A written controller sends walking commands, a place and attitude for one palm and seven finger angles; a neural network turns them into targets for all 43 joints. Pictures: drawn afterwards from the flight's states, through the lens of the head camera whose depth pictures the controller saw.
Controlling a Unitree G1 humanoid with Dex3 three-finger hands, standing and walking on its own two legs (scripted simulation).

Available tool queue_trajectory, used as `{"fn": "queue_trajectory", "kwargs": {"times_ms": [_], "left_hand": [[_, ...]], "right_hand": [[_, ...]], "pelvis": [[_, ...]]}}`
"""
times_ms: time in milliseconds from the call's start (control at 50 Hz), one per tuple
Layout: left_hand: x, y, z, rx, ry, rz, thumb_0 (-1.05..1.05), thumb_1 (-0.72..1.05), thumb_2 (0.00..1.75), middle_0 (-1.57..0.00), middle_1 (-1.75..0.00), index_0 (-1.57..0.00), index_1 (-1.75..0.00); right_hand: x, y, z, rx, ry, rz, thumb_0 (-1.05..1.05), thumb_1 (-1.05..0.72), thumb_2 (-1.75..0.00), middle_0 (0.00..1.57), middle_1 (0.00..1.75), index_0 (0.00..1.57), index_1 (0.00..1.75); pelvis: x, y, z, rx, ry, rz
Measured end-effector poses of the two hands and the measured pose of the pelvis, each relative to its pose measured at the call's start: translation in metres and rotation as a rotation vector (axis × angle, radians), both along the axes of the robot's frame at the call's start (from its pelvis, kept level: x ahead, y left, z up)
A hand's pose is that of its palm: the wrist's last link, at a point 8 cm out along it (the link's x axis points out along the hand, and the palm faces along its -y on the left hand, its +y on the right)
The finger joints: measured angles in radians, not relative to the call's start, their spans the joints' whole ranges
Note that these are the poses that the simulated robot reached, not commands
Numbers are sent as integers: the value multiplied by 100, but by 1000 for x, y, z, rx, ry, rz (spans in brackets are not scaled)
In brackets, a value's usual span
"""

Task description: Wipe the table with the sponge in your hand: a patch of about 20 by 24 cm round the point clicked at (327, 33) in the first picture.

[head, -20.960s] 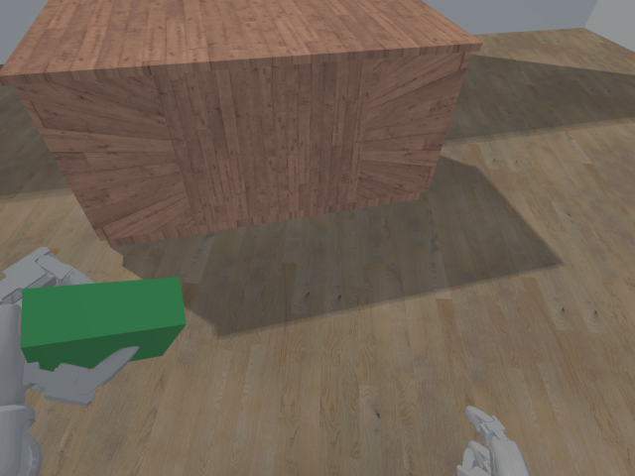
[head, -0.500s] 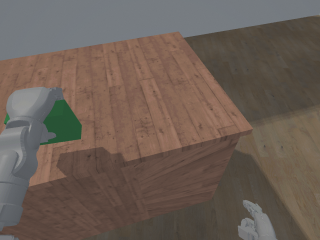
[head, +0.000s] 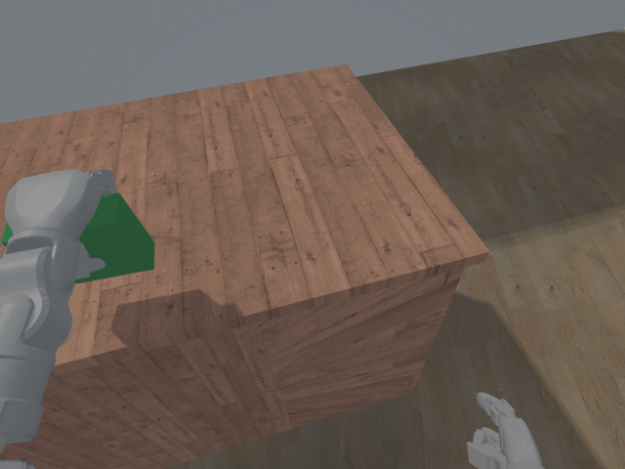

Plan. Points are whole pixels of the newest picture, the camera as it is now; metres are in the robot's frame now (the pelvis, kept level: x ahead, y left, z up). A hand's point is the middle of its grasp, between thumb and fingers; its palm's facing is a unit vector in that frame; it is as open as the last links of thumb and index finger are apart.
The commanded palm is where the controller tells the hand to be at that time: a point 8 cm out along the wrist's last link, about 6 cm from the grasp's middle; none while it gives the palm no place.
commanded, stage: move the sponge above the wiping area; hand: left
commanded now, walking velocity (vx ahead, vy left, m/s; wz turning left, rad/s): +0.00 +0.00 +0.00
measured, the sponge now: (95, 249) +0.32 +0.35 +0.10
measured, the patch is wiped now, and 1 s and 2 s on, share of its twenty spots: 0.00 0.00 0.00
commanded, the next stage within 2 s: lower the sponge onto the table in 0.46 s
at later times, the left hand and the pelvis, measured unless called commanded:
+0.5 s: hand (68, 230) +0.32 +0.36 +0.15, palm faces +0.11 +0.04 -0.99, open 8.9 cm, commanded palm +0.29 +0.35 +0.20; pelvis +0.00 +0.00 +0.00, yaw +0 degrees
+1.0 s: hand (71, 227) +0.33 +0.36 +0.14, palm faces +0.09 +0.03 -1.00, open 8.9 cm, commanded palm +0.30 +0.35 +0.19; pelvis +0.00 +0.01 +0.00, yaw -1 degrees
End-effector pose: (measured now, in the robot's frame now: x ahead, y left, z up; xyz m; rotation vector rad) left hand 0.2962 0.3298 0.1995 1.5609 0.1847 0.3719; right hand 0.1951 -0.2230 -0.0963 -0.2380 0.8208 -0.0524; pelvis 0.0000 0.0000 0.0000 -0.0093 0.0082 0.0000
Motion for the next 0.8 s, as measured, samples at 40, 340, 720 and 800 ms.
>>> {"fn": "queue_trajectory", "kwargs": {"times_ms": [40, 340, 720, 800], "left_hand": [[-2, 9, 8, -1, -13, 80, 0, -41, 107, -84, -143, -85, -143], [-22, 1, -43, -45, 257, -25, 0, -41, 107, -84, -143, -85, -143], [-5, 29, -32, -71, 293, 159, 0, -41, 107, -84, -144, -84, -143], [4, 6, -39, -44, 268, -24, 0, -41, 107, -84, -144, -85, -143]], "right_hand": [[1, 1, -2, 22, 3, -1, 1, -90, -90, 20, 30, 20, 29], [-1, -17, 1, -67, -3, 1, 1, -90, -90, 20, 30, 20, 29], [-18, -11, -10, -16, 48, -40, 1, -90, -90, 20, 30, 20, 29], [-20, -11, -6, -50, 44, -39, 1, -90, -90, 20, 30, 20, 29]], "pelvis": [[1, 0, 0, 1, 1, -4], [0, -6, -2, -1, -14, 23], [0, 4, -1, 0, 3, 15], [0, 5, -1, -2, 3, 12]]}}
